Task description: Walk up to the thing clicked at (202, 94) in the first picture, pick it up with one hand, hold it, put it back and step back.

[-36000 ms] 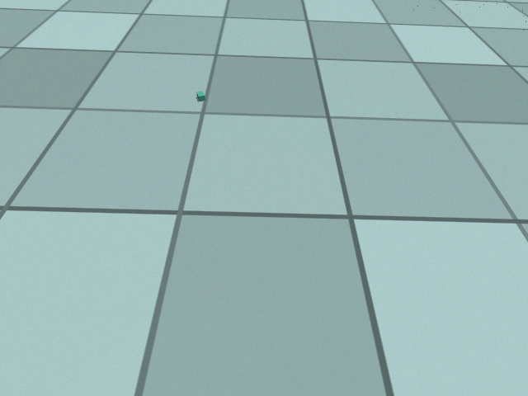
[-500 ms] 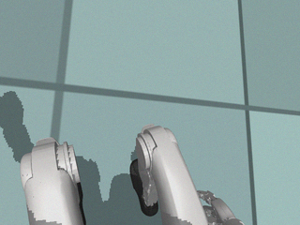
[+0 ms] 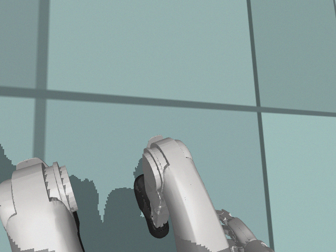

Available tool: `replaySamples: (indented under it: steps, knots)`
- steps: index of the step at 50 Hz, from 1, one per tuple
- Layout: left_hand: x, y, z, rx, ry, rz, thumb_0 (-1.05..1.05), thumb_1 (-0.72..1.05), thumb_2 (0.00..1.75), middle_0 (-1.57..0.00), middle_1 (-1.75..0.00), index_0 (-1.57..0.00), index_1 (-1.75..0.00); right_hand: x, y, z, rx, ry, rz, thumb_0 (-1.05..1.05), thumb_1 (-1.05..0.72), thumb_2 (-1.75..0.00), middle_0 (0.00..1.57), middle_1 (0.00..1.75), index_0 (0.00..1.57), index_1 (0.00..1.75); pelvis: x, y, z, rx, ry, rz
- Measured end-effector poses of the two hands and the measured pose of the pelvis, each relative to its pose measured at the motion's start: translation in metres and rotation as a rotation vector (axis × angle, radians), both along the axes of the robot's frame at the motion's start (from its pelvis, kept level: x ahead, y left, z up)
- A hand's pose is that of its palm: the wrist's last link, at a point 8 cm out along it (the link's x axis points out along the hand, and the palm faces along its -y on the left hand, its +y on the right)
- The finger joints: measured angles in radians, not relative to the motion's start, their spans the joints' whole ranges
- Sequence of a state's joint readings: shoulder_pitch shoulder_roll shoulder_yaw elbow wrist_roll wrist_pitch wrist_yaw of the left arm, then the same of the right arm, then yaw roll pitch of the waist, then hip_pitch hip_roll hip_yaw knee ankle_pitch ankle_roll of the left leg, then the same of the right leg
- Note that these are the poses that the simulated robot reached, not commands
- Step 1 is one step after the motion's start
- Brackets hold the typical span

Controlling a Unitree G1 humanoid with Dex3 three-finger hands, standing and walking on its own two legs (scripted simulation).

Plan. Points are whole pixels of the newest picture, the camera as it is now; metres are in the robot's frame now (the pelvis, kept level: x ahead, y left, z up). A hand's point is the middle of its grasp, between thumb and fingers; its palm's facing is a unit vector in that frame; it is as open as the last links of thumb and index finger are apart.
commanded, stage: rest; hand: left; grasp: from above
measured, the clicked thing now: out of the picture +0.43 +0.39 -0.26
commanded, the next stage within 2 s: open in 0.76 s
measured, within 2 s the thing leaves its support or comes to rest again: rests again in 0.40 s
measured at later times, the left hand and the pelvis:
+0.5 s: hand out of the picture +0.43 +0.37 -0.24, palm faces -0.42 -0.17 -0.89, open 7.1 cm; pelvis +0.00 +0.01 +0.00, yaw -2 degrees
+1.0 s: hand out of the picture +0.42 +0.37 -0.24, palm faces -0.42 -0.16 -0.89, open 7.1 cm; pelvis -0.01 +0.01 +0.00, yaw -3 degrees
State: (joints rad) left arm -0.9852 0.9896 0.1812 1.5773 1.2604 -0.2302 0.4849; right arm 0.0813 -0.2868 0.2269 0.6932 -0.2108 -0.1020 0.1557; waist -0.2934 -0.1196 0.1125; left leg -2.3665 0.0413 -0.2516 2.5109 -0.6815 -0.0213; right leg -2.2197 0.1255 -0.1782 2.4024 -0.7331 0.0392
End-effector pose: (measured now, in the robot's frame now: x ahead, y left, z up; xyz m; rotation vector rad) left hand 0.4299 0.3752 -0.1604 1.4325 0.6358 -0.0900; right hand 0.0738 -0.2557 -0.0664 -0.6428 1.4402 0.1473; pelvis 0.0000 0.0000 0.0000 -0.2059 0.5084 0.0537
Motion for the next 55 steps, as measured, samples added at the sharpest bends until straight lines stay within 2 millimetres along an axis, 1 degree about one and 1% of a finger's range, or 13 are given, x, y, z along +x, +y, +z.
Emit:
replaySamples:
  steps: [6, 13, 30, 44, 49, 55]
  knots:
    - [0.000, -0.004, -0.008, -0.007, -0.006, -0.006, -0.01, 0.44, 0.00, -1.02, -0.13, -1.05, -0.09, -0.005, -0.001, 0.002, -0.005, 0.009, 0.016, 0.00, -0.89, -0.89, 0.21, 0.30, 0.21, 0.30, -0.001, 0.000, -0.002, -0.006, -0.016, -0.009]
    - [0.003, -0.004, -0.013, -0.003, -0.022, -0.002, -0.01, 0.43, 0.00, -1.04, -0.12, -1.06, -0.08, -0.006, 0.002, 0.006, -0.007, 0.002, 0.042, 0.00, -0.89, -0.89, 0.21, 0.30, 0.21, 0.30, -0.003, 0.002, -0.004, -0.016, -0.032, -0.014]
    - [0.001, 0.000, -0.025, -0.002, -0.013, 0.004, -0.02, 0.42, 0.00, -1.05, -0.10, -1.07, -0.06, 0.000, 0.013, 0.013, 0.012, -0.013, 0.103, 0.00, -0.90, -0.90, 0.21, 0.30, 0.21, 0.30, -0.003, 0.006, -0.004, -0.038, -0.046, -0.018]
    - [0.000, 0.000, -0.026, 0.005, -0.016, 0.008, -0.01, 0.42, 0.00, -1.05, -0.10, -1.07, -0.07, -0.001, 0.012, 0.016, 0.020, -0.008, 0.131, 0.00, -0.90, -0.90, 0.21, 0.30, 0.21, 0.30, -0.005, 0.005, -0.003, -0.043, -0.059, -0.025]
    - [0.000, -0.001, -0.026, 0.006, -0.009, 0.004, -0.01, 0.44, 0.02, -1.02, -0.13, -1.04, -0.10, -0.004, 0.012, 0.016, 0.022, -0.003, 0.133, 0.00, -0.90, -0.90, 0.21, 0.30, 0.21, 0.30, -0.006, 0.006, -0.004, -0.044, -0.064, -0.028]
    - [0.000, -0.003, -0.028, -0.005, -0.017, 0.004, -0.01, 0.41, 0.13, -0.91, -0.23, -0.93, -0.20, -0.008, 0.014, 0.018, 0.022, 0.002, 0.136, 0.00, -0.89, -0.90, 0.21, 0.30, 0.21, 0.30, -0.007, 0.006, -0.004, -0.045, -0.071, -0.028]
